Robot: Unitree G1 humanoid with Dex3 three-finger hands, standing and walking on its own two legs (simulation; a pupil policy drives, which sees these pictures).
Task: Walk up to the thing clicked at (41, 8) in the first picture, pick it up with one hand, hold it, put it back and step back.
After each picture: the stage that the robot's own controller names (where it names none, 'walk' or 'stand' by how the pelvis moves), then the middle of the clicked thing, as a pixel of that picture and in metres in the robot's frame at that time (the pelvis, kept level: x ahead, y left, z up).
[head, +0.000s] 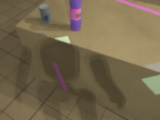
stand; (45, 14) +0.94 +0.27 -0.10
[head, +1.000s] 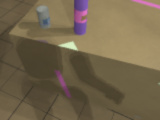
walk; (43, 17) +0.81 +0.22 -0.07
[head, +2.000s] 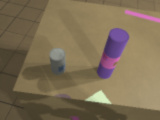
rise first; (57, 61) +0.47 +0.11 -0.09
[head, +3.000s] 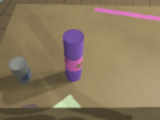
stand; (21, 71) +0.42 +0.28 -0.08
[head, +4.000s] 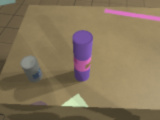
stand; (32, 69) +0.44 +0.24 -0.09
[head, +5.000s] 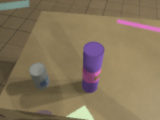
stand; (40, 76) +0.42 +0.21 -0.09
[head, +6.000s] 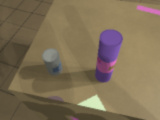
rise first; (53, 62) +0.44 +0.16 -0.08
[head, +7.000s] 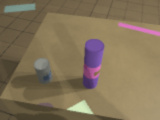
stand; (43, 71) +0.47 +0.19 -0.10
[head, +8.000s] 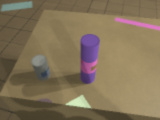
stand; (41, 68) +0.48 +0.21 -0.10
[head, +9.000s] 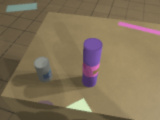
stand; (43, 70) +0.48 +0.20 -0.11
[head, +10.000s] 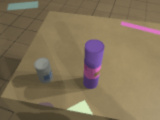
stand; (44, 71) +0.47 +0.19 -0.11
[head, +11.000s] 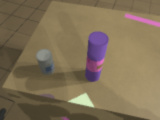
rise first; (45, 62) +0.48 +0.19 -0.10
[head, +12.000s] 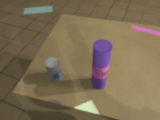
rise first; (53, 69) +0.48 +0.18 -0.10
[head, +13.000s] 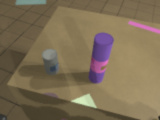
go down; (51, 62) +0.50 +0.16 -0.09
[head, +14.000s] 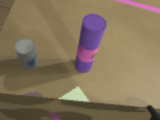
go down; (27, 55) +0.47 +0.17 -0.04
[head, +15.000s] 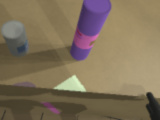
close in; (16, 40) +0.48 +0.17 -0.01
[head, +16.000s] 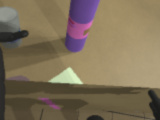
close; (9, 28) +0.51 +0.17 +0.02
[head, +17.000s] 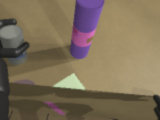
lift; (14, 45) +0.46 +0.18 +0.00
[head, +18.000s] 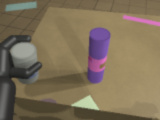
lift; (26, 64) +0.35 +0.18 +0.12
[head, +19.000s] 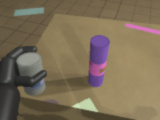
hold; (32, 74) +0.32 +0.17 +0.11
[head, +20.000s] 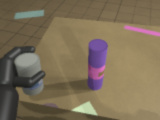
hold; (30, 74) +0.32 +0.17 +0.11
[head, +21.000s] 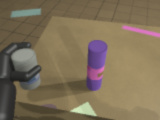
crouch; (27, 69) +0.34 +0.18 +0.11
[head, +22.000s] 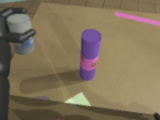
crouch; (22, 34) +0.45 +0.19 +0.12
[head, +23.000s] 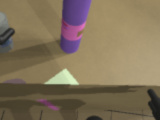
lower; out of the picture +0.50 +0.19 +0.01
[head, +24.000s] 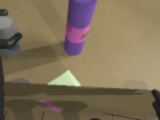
lower; (7, 37) +0.49 +0.18 +0.01
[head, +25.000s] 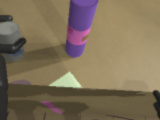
lower; (11, 42) +0.48 +0.17 +0.00
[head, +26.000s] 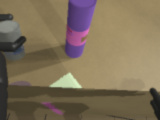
lower; (11, 41) +0.48 +0.17 +0.01
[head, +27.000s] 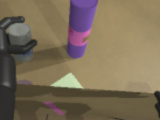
open; (21, 43) +0.47 +0.15 +0.01
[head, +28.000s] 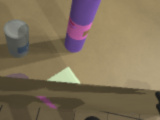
rise; (17, 40) +0.47 +0.15 +0.00
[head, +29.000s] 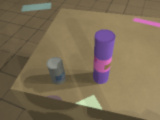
sink last; (56, 71) +0.45 +0.15 -0.06
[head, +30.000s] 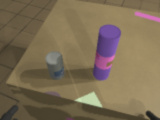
stand; (55, 66) +0.44 +0.14 -0.05
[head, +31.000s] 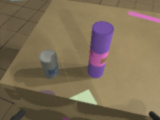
stand; (49, 64) +0.45 +0.16 -0.04
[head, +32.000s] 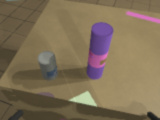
stand; (48, 66) +0.44 +0.15 -0.04
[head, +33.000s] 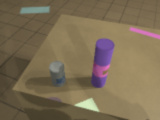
stand; (57, 74) +0.46 +0.15 -0.10
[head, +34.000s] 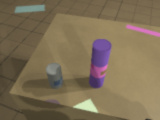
stand; (55, 76) +0.44 +0.16 -0.10
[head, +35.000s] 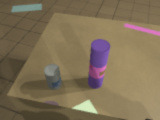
stand; (53, 77) +0.43 +0.17 -0.10
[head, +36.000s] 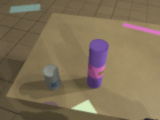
stand; (52, 77) +0.43 +0.17 -0.10
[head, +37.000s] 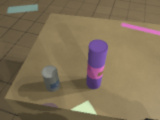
stand; (51, 79) +0.42 +0.17 -0.10
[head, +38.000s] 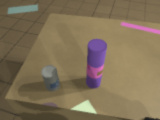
stand; (51, 78) +0.42 +0.18 -0.10
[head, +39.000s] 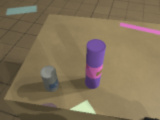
stand; (50, 79) +0.42 +0.18 -0.10
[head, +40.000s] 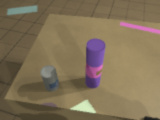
stand; (50, 78) +0.43 +0.18 -0.10
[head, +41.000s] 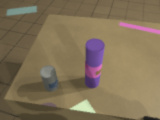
stand; (49, 78) +0.43 +0.18 -0.10
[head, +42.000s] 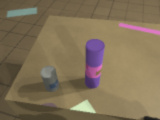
stand; (50, 79) +0.43 +0.18 -0.10
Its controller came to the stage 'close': yes
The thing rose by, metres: 0.22
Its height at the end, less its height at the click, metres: +0.00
